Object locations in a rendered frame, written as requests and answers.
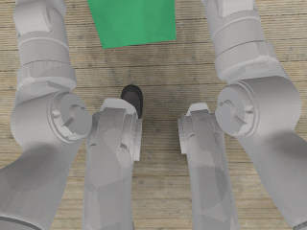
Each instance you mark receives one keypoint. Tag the left robot forearm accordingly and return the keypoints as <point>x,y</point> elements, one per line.
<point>43,47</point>

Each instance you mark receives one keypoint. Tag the carton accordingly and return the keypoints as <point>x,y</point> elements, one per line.
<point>122,23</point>

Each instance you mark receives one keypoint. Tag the left robot upper arm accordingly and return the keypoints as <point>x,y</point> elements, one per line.
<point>50,129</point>

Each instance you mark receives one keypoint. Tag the right robot upper arm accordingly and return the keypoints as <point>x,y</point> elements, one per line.
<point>261,113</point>

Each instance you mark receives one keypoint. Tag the right robot forearm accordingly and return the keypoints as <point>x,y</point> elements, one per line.
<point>241,49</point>

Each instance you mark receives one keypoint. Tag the robot left foot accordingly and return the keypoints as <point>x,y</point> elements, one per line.
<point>133,95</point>

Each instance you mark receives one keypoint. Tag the robot left shin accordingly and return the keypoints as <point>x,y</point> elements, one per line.
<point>91,137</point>

